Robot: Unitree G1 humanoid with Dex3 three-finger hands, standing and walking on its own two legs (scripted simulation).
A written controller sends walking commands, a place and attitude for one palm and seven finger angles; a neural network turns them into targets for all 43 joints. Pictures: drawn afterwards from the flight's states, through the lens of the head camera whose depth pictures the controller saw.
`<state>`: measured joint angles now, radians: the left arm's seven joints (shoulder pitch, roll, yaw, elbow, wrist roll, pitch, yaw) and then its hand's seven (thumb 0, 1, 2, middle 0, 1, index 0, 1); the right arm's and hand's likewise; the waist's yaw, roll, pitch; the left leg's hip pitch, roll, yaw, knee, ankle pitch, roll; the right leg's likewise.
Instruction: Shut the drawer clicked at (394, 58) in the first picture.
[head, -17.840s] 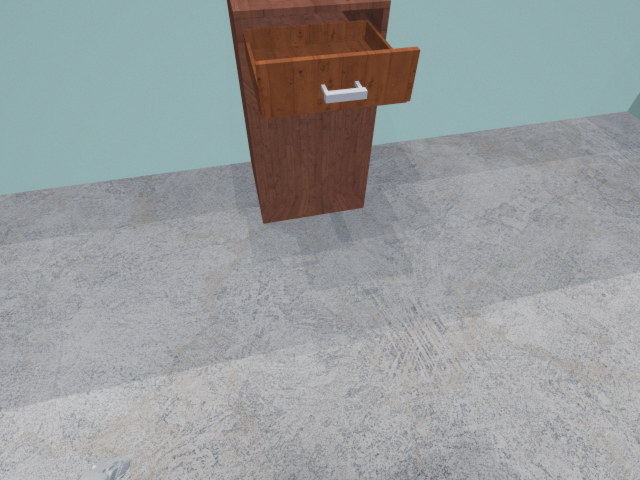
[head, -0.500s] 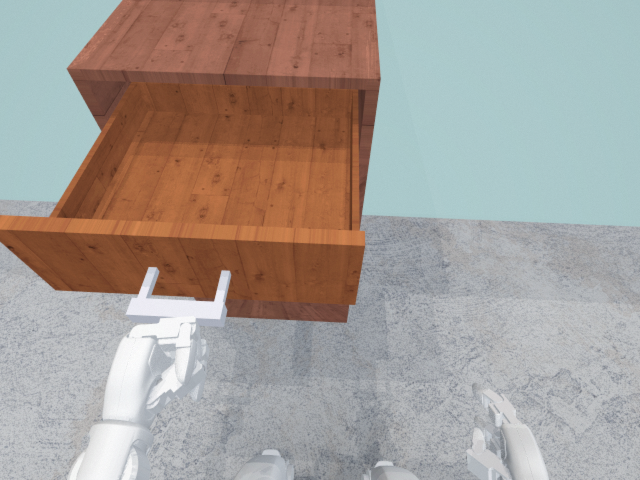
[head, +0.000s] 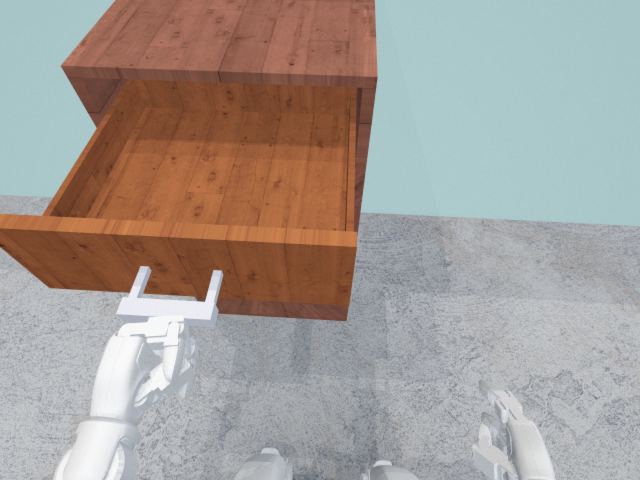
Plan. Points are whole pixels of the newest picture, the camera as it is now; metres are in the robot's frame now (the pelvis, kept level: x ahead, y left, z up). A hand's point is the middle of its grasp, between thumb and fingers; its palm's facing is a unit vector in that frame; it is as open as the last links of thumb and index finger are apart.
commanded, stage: push the drawer shut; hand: left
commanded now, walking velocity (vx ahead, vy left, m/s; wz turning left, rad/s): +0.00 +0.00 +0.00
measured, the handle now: (174, 294) +0.32 +0.19 +0.06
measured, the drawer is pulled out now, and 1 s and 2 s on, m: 0.28 0.17 0.04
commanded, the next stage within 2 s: none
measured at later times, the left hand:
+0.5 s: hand (200, 326) +0.28 +0.15 +0.05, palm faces -0.06 -1.00 -0.06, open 3.2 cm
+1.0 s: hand (208, 273) +0.35 +0.16 +0.05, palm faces -0.06 -1.00 -0.04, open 3.0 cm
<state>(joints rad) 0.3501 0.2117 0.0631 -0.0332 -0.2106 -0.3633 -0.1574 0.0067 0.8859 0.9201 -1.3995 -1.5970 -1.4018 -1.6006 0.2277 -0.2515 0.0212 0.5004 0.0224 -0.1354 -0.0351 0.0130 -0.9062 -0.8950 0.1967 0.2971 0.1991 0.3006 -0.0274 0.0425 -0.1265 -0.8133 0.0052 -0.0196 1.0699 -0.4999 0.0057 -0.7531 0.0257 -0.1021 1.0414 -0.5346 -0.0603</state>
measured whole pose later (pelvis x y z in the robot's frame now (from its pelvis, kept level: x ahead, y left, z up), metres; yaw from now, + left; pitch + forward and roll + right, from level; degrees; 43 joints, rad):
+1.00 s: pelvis -0.02 +0.02 +0.01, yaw -1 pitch +14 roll -2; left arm -0.27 0.23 0.10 0.51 -0.16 -0.37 -0.10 -0.01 0.80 0.94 -1.40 -1.60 -1.40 -1.60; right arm 0.25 -0.25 0.03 0.62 0.03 -0.09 -0.03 0.01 -0.91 -0.89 0.20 0.30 0.20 0.30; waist -0.06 0.03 -0.10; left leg -0.83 -0.01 0.01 1.02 -0.45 0.03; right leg -0.78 0.01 -0.08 0.99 -0.47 -0.03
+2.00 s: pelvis -0.03 +0.01 -0.01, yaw -2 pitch +21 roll -2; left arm -0.85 0.40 0.31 1.13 -0.09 -0.44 -0.14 0.00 0.80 0.95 -1.40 -1.60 -1.40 -1.60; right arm 0.34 -0.26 0.04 0.65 0.00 -0.01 0.00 0.01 -0.91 -0.89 0.20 0.30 0.20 0.30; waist -0.16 0.03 -0.11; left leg -1.02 0.02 0.00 1.10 -0.45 0.02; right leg -0.96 0.04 -0.08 1.06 -0.47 -0.05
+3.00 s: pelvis -0.04 +0.03 -0.03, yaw -3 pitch +26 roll -5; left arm -1.12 0.51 0.31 1.28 0.00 -0.37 -0.07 0.00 0.70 0.97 -1.40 -1.60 -1.40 -1.60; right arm 0.40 -0.27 0.06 0.65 -0.05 0.01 0.02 0.00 -0.91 -0.89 0.20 0.30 0.20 0.30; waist -0.24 0.04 -0.11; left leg -1.18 0.02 -0.03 1.17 -0.44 0.05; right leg -1.09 0.04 -0.11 1.09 -0.44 -0.03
